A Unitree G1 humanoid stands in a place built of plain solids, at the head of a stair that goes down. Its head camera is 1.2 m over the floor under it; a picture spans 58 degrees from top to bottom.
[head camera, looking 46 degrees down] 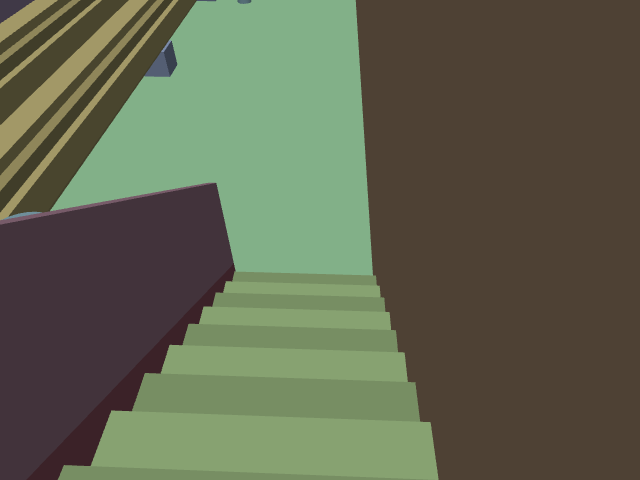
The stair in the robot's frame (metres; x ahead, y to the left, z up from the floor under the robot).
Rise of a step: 0.16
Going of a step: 0.23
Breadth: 1.13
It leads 2 degrees to the right of straight ahead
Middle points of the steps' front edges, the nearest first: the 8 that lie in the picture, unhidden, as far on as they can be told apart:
0.61 0.18 -0.32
0.84 0.17 -0.48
1.06 0.16 -0.64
1.29 0.15 -0.80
1.52 0.15 -0.97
1.74 0.14 -1.13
1.97 0.13 -1.29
2.19 0.12 -1.45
